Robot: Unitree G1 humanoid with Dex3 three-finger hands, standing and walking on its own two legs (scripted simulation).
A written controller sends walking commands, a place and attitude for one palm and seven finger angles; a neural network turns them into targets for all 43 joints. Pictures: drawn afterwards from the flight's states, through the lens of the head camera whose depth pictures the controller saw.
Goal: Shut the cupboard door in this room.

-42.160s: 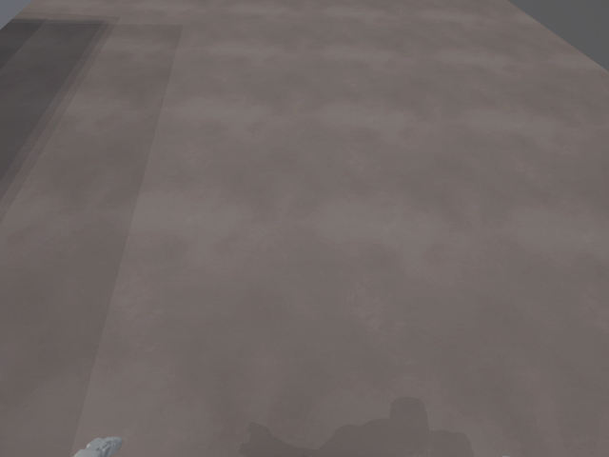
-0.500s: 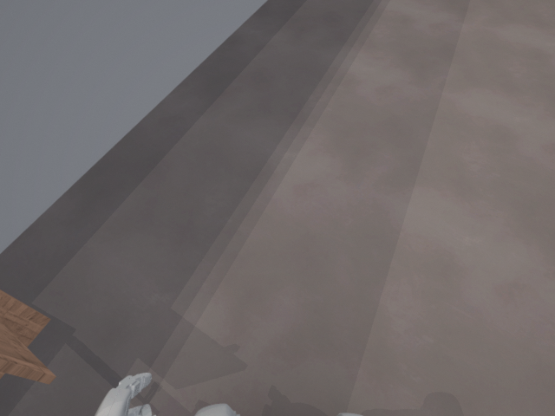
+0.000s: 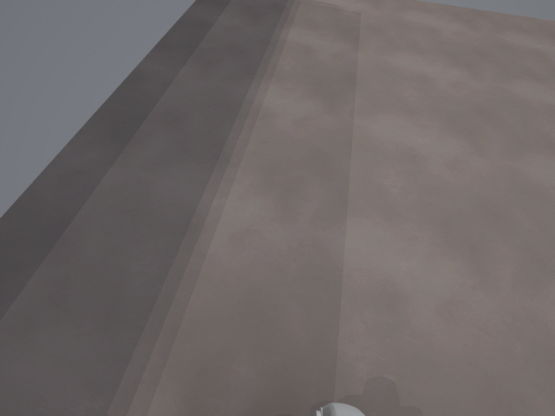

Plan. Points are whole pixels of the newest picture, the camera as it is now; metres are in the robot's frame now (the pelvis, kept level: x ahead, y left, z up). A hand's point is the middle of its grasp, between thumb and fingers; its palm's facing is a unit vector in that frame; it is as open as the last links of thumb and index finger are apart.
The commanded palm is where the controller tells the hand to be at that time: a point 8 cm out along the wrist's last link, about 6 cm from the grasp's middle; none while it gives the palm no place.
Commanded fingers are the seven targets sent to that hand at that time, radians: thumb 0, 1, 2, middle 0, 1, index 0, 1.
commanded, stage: walk around to get in front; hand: left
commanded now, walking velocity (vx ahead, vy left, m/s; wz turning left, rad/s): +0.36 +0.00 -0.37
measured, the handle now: out of the picture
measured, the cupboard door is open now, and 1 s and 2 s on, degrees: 82 82 82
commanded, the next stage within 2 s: walk to a spot facing it in 1.74 s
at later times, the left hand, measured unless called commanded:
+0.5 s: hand (235, 296) +0.35 +0.10 -0.17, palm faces -0.14 -0.96 -0.23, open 7.1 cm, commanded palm none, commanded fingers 0.00 0.90 0.90 -0.20 -0.30 -0.20 -0.30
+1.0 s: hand (237, 246) +0.48 +0.12 -0.18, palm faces -0.13 -0.98 -0.13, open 7.4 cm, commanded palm none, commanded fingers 0.00 0.90 0.90 -0.20 -0.30 -0.20 -0.30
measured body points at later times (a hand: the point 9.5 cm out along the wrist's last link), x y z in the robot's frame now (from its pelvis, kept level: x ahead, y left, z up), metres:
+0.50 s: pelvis +0.24 -0.07 -0.01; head +0.27 -0.09 +0.44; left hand +0.36 +0.15 -0.15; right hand +0.21 -0.30 -0.17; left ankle +0.25 +0.09 -0.65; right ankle +0.24 -0.13 -0.74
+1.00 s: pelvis +0.47 -0.05 +0.00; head +0.49 -0.04 +0.44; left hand +0.49 +0.17 -0.17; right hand +0.49 -0.30 -0.14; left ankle +0.51 +0.03 -0.74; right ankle +0.42 -0.18 -0.65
